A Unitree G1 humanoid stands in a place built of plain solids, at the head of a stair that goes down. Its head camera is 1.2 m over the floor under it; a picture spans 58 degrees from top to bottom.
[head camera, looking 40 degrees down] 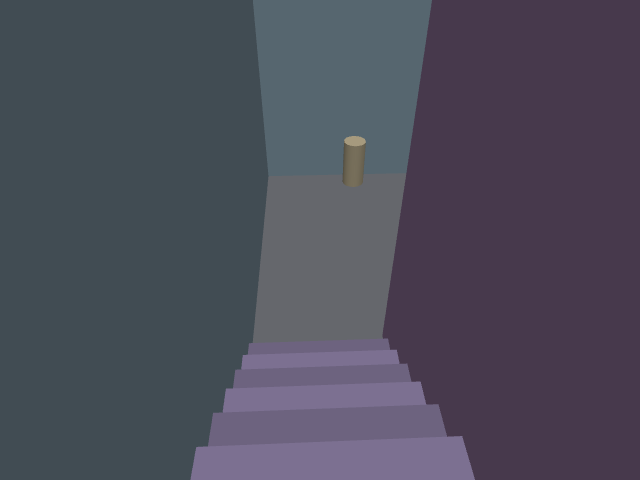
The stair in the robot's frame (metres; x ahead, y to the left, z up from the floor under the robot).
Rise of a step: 0.18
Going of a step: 0.23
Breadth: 0.97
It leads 2 degrees to the left of straight ahead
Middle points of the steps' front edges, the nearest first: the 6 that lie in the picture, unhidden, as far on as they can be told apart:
0.73 -0.04 -0.36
0.95 -0.03 -0.54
1.18 -0.02 -0.72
1.40 -0.01 -0.90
1.62 0.00 -1.08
1.85 0.01 -1.26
